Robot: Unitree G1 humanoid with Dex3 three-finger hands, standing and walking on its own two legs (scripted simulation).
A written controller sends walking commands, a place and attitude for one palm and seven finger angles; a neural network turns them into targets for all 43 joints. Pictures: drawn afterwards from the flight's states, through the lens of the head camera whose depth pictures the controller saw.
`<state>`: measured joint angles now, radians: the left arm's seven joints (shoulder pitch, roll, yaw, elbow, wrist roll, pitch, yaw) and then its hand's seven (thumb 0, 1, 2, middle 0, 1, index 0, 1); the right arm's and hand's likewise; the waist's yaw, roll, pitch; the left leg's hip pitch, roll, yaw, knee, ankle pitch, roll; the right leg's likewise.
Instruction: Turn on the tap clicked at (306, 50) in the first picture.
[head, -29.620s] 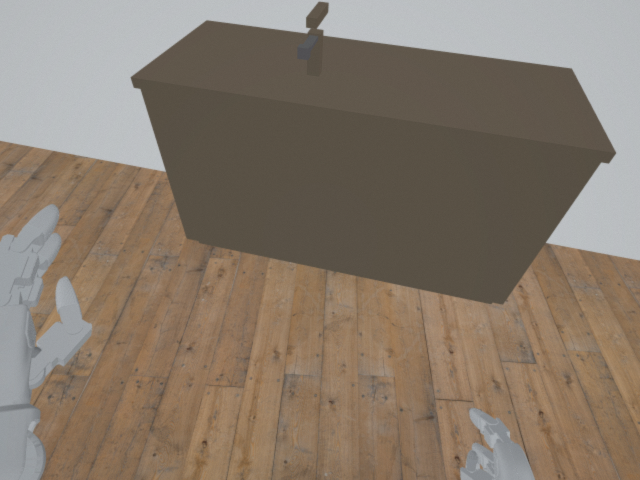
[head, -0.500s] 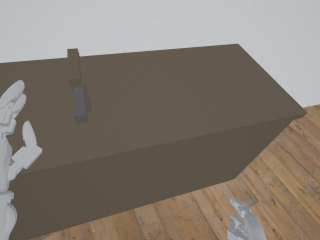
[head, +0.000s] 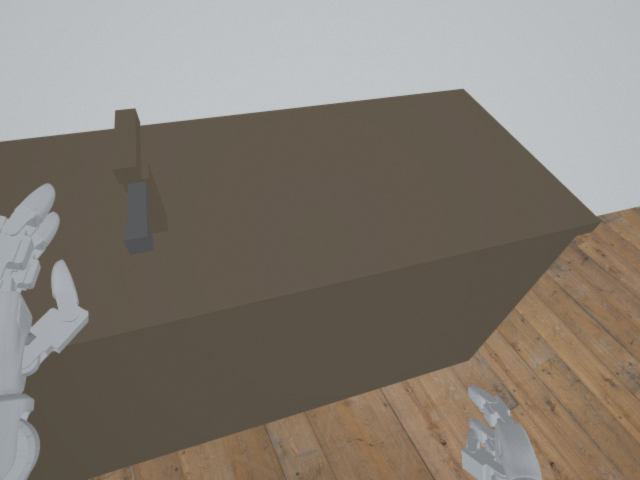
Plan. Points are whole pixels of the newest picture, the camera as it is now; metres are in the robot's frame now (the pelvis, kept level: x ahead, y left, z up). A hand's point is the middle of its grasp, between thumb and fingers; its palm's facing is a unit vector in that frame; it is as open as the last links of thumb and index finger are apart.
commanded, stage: come to a stop and stand still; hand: left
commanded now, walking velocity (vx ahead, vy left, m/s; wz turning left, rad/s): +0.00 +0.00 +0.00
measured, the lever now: (138, 238) +0.36 +0.27 +0.09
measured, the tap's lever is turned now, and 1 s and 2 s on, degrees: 0 0 0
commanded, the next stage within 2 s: look again from close up in 0.90 s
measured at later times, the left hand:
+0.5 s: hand (68, 323) +0.22 +0.26 +0.14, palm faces +0.36 -0.84 -0.41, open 7.4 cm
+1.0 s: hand (71, 300) +0.23 +0.26 +0.16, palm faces +0.36 -0.87 -0.34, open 7.4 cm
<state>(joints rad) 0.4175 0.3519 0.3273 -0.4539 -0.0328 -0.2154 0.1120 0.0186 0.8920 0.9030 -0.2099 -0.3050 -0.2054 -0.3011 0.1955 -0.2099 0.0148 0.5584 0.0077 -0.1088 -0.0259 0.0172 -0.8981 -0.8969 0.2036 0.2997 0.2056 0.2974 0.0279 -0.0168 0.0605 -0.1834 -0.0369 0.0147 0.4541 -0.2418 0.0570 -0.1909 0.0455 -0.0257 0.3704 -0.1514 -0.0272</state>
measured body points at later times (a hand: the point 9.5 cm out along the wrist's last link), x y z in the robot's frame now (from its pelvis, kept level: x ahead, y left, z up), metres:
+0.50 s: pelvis -0.01 +0.00 +0.00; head +0.00 +0.03 +0.44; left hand +0.19 +0.31 +0.16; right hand +0.14 -0.22 -0.08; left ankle +0.00 +0.08 -0.74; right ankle +0.03 -0.10 -0.74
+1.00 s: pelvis +0.00 +0.02 +0.00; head +0.02 +0.05 +0.45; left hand +0.20 +0.30 +0.18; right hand +0.19 -0.20 -0.06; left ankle +0.00 +0.08 -0.74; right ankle +0.03 -0.10 -0.74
